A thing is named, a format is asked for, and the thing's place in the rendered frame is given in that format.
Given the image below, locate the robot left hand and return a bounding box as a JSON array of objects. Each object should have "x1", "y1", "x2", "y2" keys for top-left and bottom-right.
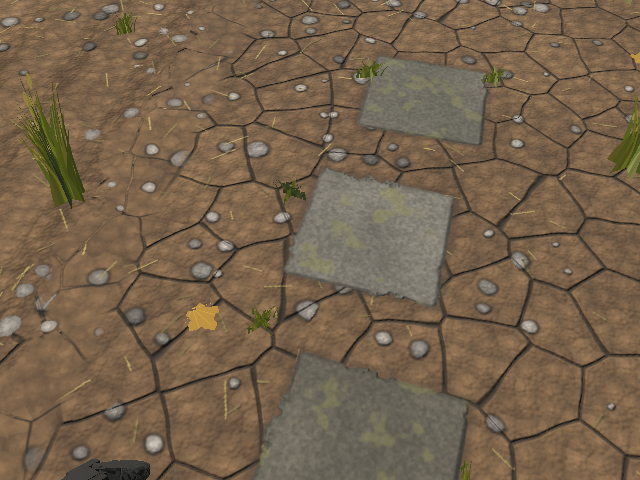
[{"x1": 61, "y1": 459, "x2": 150, "y2": 480}]

